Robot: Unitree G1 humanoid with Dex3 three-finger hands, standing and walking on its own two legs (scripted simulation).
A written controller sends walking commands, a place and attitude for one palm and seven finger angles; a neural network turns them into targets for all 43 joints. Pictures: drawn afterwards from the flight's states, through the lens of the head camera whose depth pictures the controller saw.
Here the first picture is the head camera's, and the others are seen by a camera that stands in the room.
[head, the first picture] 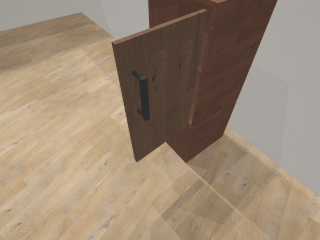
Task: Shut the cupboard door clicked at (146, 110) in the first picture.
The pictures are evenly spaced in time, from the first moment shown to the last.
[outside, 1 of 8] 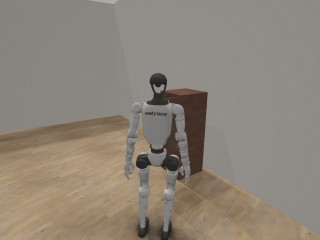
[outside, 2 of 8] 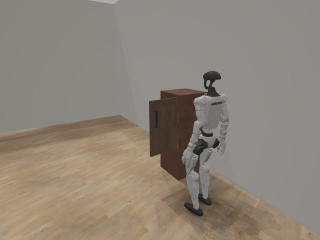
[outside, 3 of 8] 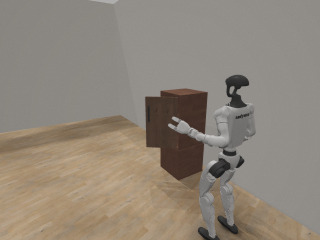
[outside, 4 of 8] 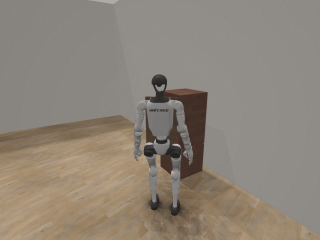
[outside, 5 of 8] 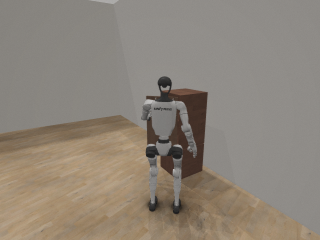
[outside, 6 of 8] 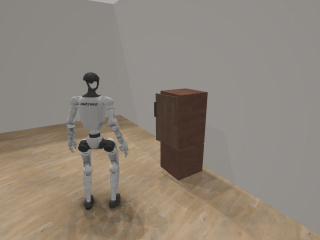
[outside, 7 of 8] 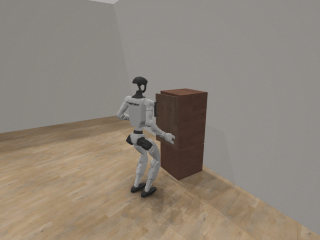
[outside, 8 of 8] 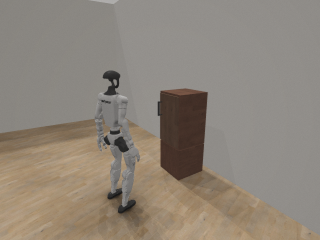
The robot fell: no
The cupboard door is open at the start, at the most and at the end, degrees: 93 93 0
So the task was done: yes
